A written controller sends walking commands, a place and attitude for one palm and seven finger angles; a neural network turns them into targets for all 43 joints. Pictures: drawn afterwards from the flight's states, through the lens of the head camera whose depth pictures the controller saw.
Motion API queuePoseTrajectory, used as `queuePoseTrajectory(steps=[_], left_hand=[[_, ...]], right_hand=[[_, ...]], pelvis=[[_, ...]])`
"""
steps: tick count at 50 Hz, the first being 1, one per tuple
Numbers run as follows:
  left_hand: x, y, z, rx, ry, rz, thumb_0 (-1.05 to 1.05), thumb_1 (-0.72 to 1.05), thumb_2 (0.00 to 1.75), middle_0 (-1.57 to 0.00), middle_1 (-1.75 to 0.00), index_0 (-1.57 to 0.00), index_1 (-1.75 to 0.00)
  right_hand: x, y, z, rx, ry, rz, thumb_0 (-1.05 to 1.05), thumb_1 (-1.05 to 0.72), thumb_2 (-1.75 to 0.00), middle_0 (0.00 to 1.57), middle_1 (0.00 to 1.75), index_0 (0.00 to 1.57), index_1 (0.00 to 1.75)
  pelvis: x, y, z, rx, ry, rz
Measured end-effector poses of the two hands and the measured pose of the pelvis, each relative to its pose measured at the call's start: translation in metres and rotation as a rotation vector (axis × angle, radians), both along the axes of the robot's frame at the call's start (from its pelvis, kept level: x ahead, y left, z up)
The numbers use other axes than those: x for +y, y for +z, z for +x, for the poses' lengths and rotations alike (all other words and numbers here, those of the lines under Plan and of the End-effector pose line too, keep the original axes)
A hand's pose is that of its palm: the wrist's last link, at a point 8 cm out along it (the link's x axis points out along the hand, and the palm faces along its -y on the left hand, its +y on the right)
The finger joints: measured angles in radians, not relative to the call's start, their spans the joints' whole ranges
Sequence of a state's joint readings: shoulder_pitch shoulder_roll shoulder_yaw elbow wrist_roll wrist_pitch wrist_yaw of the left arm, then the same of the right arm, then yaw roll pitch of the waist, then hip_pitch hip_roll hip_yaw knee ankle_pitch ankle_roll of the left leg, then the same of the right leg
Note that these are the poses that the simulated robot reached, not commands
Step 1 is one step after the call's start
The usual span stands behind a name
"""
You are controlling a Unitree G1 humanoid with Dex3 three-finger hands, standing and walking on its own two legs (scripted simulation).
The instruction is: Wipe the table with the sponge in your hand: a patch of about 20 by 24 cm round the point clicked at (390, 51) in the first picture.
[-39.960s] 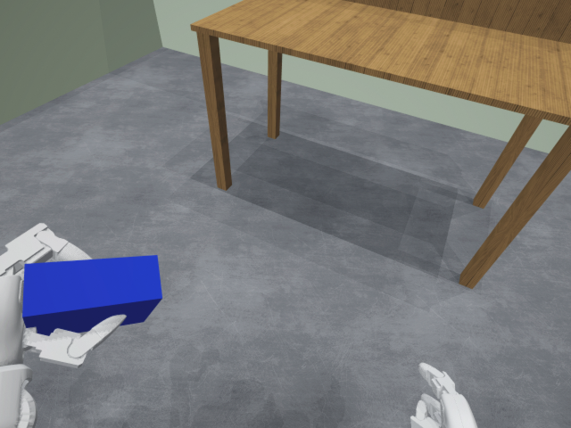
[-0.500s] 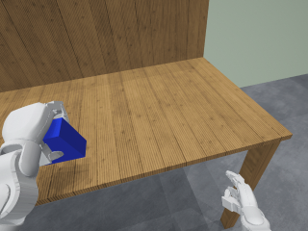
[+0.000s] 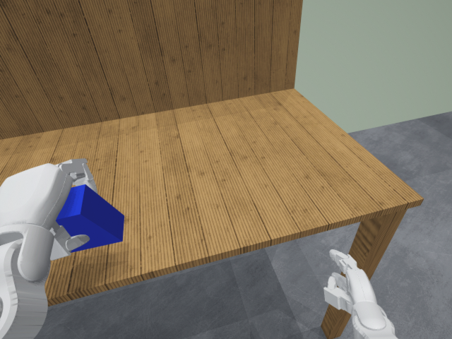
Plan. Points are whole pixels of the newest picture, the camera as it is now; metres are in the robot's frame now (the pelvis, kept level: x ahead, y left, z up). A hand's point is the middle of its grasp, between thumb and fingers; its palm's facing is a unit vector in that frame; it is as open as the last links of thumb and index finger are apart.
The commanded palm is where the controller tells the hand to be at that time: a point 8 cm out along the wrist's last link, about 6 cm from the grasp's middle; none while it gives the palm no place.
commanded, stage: bring the sponge back beside the body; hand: left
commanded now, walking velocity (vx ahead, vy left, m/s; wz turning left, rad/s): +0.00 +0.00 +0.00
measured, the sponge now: (80, 226) +0.20 +0.29 +0.15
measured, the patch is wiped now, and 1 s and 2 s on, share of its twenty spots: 0.95 0.95 0.95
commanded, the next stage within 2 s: step back with the hand held close in 0.38 s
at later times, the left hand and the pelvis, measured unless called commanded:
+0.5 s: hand (67, 210) +0.19 +0.28 +0.20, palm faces +0.30 -0.13 -0.95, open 9.0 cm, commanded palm +0.16 +0.27 +0.25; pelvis +0.00 -0.01 +0.00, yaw +0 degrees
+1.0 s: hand (62, 189) +0.19 +0.26 +0.25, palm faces +0.49 -0.74 -0.46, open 9.0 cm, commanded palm +0.12 +0.29 +0.25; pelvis -0.03 +0.01 -0.01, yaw +2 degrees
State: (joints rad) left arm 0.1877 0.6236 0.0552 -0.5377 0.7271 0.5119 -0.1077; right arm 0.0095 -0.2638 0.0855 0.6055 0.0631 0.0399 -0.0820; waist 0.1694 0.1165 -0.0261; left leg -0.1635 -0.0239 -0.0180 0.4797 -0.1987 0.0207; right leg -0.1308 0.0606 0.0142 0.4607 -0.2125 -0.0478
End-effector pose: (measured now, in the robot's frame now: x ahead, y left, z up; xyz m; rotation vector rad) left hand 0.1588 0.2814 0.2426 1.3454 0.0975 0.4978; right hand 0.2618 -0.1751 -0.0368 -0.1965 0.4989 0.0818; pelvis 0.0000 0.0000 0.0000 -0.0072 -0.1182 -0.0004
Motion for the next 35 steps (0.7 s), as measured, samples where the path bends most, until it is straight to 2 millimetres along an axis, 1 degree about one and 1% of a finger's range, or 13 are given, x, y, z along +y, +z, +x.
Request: queuePoseTrajectory(steps=[4,7,13,19,24,26,28,30,32,35], left_hand=[[0.002,0.001,-0.004,-0.008,0.021,-0.005,-0.02,-0.45,1.09,-0.81,-1.41,-0.86,-1.43],[0.003,-0.003,-0.003,-0.002,0.030,-0.017,-0.02,-0.45,1.09,-0.81,-1.41,-0.86,-1.43],[-0.003,-0.008,-0.003,0.016,0.008,-0.026,-0.02,-0.45,1.09,-0.81,-1.41,-0.86,-1.43],[-0.009,-0.004,-0.002,0.007,-0.016,-0.003,-0.02,-0.45,1.09,-0.81,-1.41,-0.86,-1.43],[-0.006,0.002,-0.003,-0.008,-0.004,0.012,-0.02,-0.45,1.09,-0.81,-1.41,-0.86,-1.43],[-0.004,0.002,-0.002,-0.009,0.007,0.012,-0.02,-0.45,1.09,-0.81,-1.41,-0.86,-1.43],[-0.001,-0.001,0.002,-0.126,-0.130,-0.298,-0.02,-0.45,1.09,-0.81,-1.41,-0.86,-1.43],[-0.001,-0.006,0.009,-0.251,-0.259,-0.492,-0.02,-0.45,1.09,-0.81,-1.41,-0.86,-1.43],[-0.005,-0.012,0.013,-0.354,-0.355,-0.615,-0.02,-0.45,1.09,-0.81,-1.41,-0.86,-1.43],[-0.012,-0.014,0.013,-0.477,-0.489,-0.693,-0.02,-0.45,1.09,-0.81,-1.42,-0.86,-1.43]], right_hand=[[-0.002,0.000,0.000,-0.001,0.000,0.001,0.01,-0.90,-0.90,0.20,0.30,0.20,0.30],[-0.003,0.001,0.000,-0.005,-0.001,-0.002,0.01,-0.90,-0.90,0.20,0.30,0.20,0.30],[-0.006,0.002,-0.003,-0.017,-0.007,-0.003,0.01,-0.90,-0.90,0.20,0.30,0.20,0.30],[-0.009,0.001,-0.005,-0.019,-0.013,-0.004,0.01,-0.90,-0.90,0.20,0.30,0.20,0.30],[-0.011,-0.001,-0.007,-0.010,-0.019,0.001,0.01,-0.90,-0.90,0.20,0.30,0.20,0.30],[-0.012,-0.002,-0.008,-0.007,-0.021,0.000,0.01,-0.90,-0.90,0.20,0.30,0.20,0.30],[-0.012,0.000,-0.013,-0.016,-0.012,-0.006,0.01,-0.90,-0.90,0.20,0.30,0.20,0.30],[-0.012,0.000,-0.024,-0.012,-0.001,-0.029,0.01,-0.90,-0.90,0.20,0.30,0.20,0.30],[-0.017,-0.004,-0.040,0.024,-0.016,-0.055,0.01,-0.90,-0.90,0.20,0.30,0.20,0.30],[-0.031,-0.017,-0.067,0.103,-0.073,-0.112,0.01,-0.90,-0.90,0.20,0.30,0.20,0.30]], pelvis=[[-0.002,0.000,-0.001,-0.003,0.003,-0.001],[-0.003,0.000,-0.002,-0.003,0.007,-0.001],[-0.006,0.000,-0.003,-0.006,0.004,0.000],[-0.007,-0.001,-0.004,-0.009,-0.001,0.001],[-0.007,-0.001,-0.004,-0.007,-0.002,0.001],[-0.007,-0.001,-0.005,-0.007,0.002,0.001],[-0.008,-0.001,-0.006,0.016,0.027,-0.007],[-0.010,-0.002,-0.007,0.052,0.036,-0.013],[-0.011,-0.004,-0.006,0.084,0.032,-0.017],[-0.007,-0.010,-0.005,0.123,0.041,-0.032]])
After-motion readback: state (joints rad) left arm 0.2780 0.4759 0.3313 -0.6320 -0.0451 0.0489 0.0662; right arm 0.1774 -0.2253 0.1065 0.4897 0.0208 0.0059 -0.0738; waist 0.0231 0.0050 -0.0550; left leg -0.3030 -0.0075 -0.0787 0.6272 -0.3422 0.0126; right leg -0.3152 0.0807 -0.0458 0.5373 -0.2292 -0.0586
